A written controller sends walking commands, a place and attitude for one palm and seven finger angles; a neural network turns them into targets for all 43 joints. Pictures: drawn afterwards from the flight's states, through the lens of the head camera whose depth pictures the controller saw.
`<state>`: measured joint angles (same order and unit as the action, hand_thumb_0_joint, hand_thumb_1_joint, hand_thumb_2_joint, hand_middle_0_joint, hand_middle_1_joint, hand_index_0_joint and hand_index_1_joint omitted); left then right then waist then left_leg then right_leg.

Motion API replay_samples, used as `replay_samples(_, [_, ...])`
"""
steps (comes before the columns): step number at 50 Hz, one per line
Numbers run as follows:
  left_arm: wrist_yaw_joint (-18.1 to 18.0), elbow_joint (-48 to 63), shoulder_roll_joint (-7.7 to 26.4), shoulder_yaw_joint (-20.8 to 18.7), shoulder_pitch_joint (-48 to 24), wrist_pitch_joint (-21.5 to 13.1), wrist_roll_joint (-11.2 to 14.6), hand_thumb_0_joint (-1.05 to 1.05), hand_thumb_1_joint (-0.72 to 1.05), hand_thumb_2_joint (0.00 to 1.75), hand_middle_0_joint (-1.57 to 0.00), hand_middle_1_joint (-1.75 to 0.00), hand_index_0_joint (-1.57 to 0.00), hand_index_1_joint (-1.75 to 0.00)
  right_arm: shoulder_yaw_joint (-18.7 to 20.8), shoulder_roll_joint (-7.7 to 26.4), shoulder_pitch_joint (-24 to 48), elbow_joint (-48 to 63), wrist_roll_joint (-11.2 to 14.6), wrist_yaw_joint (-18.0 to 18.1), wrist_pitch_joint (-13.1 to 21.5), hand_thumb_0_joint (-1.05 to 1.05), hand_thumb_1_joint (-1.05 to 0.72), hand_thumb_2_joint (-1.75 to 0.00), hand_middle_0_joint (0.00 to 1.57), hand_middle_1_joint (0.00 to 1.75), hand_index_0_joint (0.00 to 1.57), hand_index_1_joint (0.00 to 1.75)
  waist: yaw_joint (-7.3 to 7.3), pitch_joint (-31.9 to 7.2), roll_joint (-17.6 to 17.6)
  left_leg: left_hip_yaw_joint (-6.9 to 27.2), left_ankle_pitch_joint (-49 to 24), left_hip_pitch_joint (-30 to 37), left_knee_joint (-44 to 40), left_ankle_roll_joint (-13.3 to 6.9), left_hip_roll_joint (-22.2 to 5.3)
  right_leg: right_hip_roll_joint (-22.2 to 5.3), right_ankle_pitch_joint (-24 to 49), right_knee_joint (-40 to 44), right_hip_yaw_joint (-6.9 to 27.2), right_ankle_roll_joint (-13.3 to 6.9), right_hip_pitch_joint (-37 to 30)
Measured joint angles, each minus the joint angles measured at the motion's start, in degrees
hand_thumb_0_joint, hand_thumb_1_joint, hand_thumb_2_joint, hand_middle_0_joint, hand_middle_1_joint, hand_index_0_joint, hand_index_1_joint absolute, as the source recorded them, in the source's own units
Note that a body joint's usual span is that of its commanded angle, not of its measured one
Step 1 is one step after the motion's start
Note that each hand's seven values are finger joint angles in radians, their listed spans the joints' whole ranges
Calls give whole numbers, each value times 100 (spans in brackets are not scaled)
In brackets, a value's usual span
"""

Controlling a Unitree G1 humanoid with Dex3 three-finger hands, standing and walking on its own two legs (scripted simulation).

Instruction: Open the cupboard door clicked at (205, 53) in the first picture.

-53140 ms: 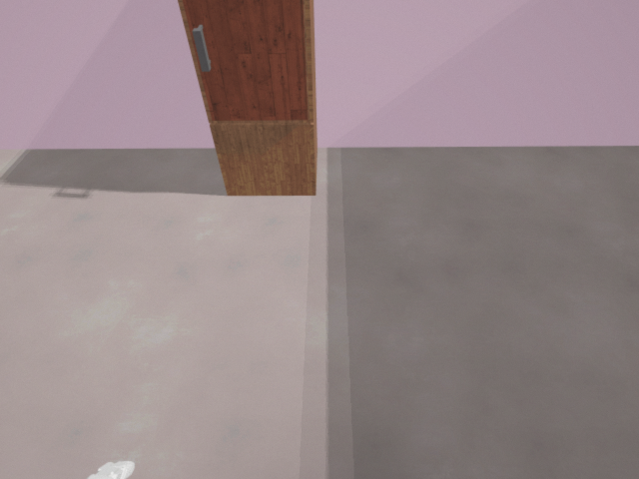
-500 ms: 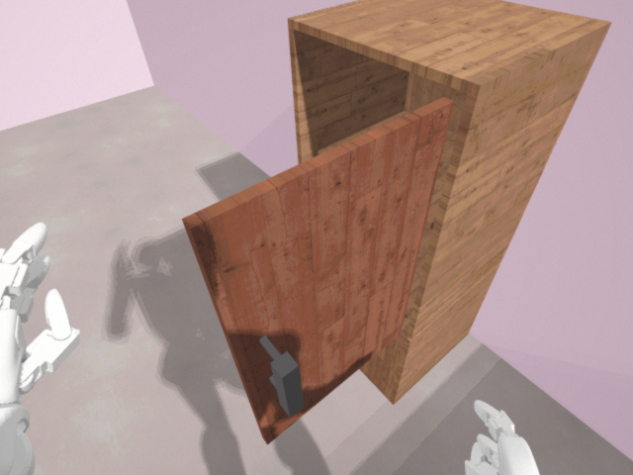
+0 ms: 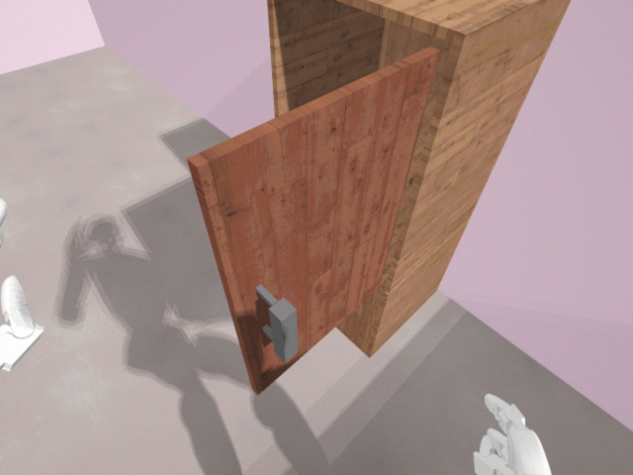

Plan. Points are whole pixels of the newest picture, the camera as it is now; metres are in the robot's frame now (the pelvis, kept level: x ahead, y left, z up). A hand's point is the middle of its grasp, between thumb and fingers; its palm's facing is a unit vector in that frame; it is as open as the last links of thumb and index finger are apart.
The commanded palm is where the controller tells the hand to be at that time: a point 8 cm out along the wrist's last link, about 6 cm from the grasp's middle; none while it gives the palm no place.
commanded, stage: step back with the hand held close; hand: left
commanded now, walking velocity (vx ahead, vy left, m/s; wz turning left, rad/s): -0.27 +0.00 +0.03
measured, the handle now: (274, 322) +0.34 +0.09 -0.05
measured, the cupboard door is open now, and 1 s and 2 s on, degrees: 90 90 90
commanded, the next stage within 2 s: stop stepping back and stand still in 0.88 s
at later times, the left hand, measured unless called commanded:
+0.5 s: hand out of the picture +0.12 +0.27 +0.17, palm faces +0.52 -0.71 -0.47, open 7.4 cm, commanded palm +0.04 +0.30 +0.18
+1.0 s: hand out of the picture +0.07 +0.22 +0.17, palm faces +0.32 -0.80 -0.50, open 7.4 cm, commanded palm -0.01 +0.26 +0.18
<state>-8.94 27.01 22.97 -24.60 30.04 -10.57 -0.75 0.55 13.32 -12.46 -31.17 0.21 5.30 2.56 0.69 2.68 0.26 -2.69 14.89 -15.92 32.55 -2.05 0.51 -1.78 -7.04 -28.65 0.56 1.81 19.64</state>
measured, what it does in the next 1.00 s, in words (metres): walks backwards: right foot, then left foot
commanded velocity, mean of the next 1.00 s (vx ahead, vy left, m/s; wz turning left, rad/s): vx -0.35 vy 0.00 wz -0.05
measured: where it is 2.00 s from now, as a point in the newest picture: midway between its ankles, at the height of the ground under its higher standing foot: outside the picture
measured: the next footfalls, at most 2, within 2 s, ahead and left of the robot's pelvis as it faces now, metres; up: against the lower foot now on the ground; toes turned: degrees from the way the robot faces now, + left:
right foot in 0.74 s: -0.16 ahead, -0.14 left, +0.00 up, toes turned +4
left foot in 0.94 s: -0.09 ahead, +0.06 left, +0.00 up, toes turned +3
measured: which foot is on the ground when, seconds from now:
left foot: down 0.00-0.74, up 0.76-0.92, down 0.94-1.00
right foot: down 0.00-0.52, up 0.54-0.72, down 0.74-0.96, up 0.98-1.00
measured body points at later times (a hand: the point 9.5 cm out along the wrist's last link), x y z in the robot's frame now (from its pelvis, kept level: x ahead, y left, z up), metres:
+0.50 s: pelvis -0.07 -0.01 -0.01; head -0.04 +0.00 +0.43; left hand +0.08 +0.30 +0.19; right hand +0.12 -0.24 -0.09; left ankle +0.02 +0.10 -0.72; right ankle +0.08 -0.13 -0.73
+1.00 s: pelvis -0.16 -0.03 +0.01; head -0.12 +0.00 +0.46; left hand +0.05 +0.26 +0.20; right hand +0.03 -0.26 -0.05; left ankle -0.13 +0.05 -0.73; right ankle -0.20 -0.14 -0.71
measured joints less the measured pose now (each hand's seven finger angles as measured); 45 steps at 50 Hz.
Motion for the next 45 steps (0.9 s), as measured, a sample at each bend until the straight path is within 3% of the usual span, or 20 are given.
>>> replay_samples(8, [-58, 36, -170, -39, -221, -152, -79, 1, 89, 90, -21, -30, -21, -30, -67, -77, -108, -133, -25, -58, 207, 1, -91, -89, 20, 30, 20, 30, 22, 15, 6, 83, 349, -463, 590, -29, -16, 18, 4, -316, -58, -20, 320])
replay_samples(14, [-44, 164, 52, -145, -296, -263, -121, 1, 89, 90, -21, -30, -21, -30, -79, -163, -242, -128, -28, -80, 337, 1, -91, -89, 20, 30, 20, 30, -211, 91, 76, 172, 38, -689, 647, -55, 4, 225, -139, -602, 243, -7, 421])
replay_samples(18, [-20, 220, 98, -368, -138, -403, -125, 1, 89, 90, -21, -30, -21, -30, -26, -152, -196, -200, -37, -125, 384, 1, -90, -89, 20, 30, 20, 30, -132, 147, 39, 65, 382, -864, 981, -22, -114, 247, -238, -869, 229, -42, 574])
replay_samples(21, [-36, 249, -21, -325, -128, -377, -31, 1, 89, 90, -21, -30, -21, -30, 26, -101, -51, -328, -70, -166, 360, 1, -91, -89, 20, 30, 20, 30, -50, 154, 67, 75, 754, -979, 1020, 42, -30, 211, -104, -774, 288, -39, 664])
replay_samples(24, [-63, 258, -74, -171, -185, -320, 52, 1, 89, 90, -21, -30, -21, -30, 45, -59, 109, -397, -56, -189, 261, 1, -91, -89, 20, 30, 20, 30, -60, 179, 141, 87, 722, -1056, 840, 61, 61, 139, 125, -515, 314, -14, 702])
replay_samples(26, [-68, 266, -52, -118, -187, -301, 66, 1, 89, 90, -21, -30, -21, -30, 46, -49, 173, -344, -48, -160, 217, 1, -91, -89, 20, 30, 20, 30, -103, 203, 147, 82, 521, -1114, 686, 8, 45, 154, -96, -488, 312, -5, 784])
replay_samples(27, [-70, 281, -28, -111, -181, -282, 45, 1, 89, 90, -21, -30, -21, -30, 55, -51, 178, -286, -59, -134, 220, 1, -91, -89, 20, 30, 20, 30, -153, 225, 90, 92, 328, -1156, 617, -52, -27, 242, -388, -685, 314, 10, 849])
replay_samples(30, [-74, 433, 181, -159, -193, -217, 12, 1, 88, 90, -22, -30, -21, -30, 166, -177, 75, -239, -128, -72, 392, 1, -91, -89, 20, 30, 20, 30, -313, 225, -168, 128, -848, -1275, 331, -114, -434, 703, -1312, -2372, 197, 7, 864])
replay_samples(32, [-107, 472, 305, -269, -121, -292, 79, 1, 88, 90, -22, -30, -21, -30, 221, -291, 48, -400, -109, -146, 518, 1, -91, -89, 20, 30, 20, 30, -216, 100, -137, 62, -995, -1326, 226, 28, -522, 773, -1751, -2982, 103, -57, 569])
replay_samples(34, [-169, 455, 255, -380, 45, -324, 163, 1, 88, 90, -22, -30, -21, -30, 195, -350, 92, -536, -123, -205, 587, 1, -91, -89, 20, 30, 20, 30, -32, -81, -108, -74, -1044, -1373, 70, 89, -571, 672, -2069, -2658, -22, -126, 53])
replay_samples(37, [-195, 382, 113, -464, 116, -351, 255, 1, 89, 90, -21, -30, -21, -30, 76, -417, 290, -603, -170, -256, 713, 1, -91, -89, 20, 30, 20, 30, 280, -197, 9, -423, -1254, -1515, -117, 149, -660, 422, -1918, -892, -42, -224, -847])
replay_samples(39, [-153, 186, -123, -238, -155, -399, 182, 1, 89, 90, -21, -30, -20, -30, 36, -390, 513, -729, -175, -269, 680, 1, -91, -89, 20, 30, 20, 30, 423, -94, -95, -366, -590, -1652, 216, 293, -721, 512, -2047, -537, 66, -344, -885])
replay_samples(42, [-96, -30, -269, 208, -490, -241, 41, 1, 89, 90, -21, -30, -20, -30, -46, -437, 578, -886, -115, -222, 476, 1, -91, -89, 20, 30, 20, 30, 408, -97, 83, -113, 616, -1575, 1237, 382, -282, 386, -1469, -260, 187, -347, -893])
replay_samples(45, [-24, -4, -145, 254, -401, -106, 7, 1, 89, 90, -21, -30, -20, -30, -211, -479, 602, -708, -80, -148, 289, 2, -91, -89, 20, 30, 21, 30, 204, -158, 317, -223, 491, -987, 844, 411, -16, 326, -1047, -5, 330, -346, -829])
